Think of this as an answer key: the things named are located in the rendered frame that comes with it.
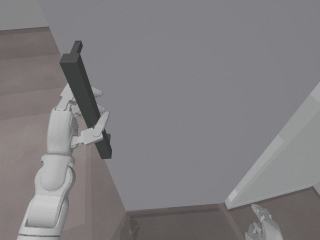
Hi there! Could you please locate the handle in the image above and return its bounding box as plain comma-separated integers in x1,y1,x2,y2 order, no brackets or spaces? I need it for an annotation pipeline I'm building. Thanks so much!
59,40,112,159

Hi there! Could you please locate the robot left forearm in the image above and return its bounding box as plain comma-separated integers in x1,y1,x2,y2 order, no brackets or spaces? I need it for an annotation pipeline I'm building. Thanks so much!
16,153,76,240

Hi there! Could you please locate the fridge door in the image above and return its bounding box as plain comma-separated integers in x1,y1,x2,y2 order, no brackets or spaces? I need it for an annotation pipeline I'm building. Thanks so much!
38,0,320,211

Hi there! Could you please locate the robot right hand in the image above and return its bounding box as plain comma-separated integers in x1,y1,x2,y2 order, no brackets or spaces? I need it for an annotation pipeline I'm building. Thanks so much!
245,203,284,240

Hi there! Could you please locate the robot left hand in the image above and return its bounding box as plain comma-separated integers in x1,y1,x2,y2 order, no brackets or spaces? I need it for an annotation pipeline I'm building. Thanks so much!
46,83,110,156

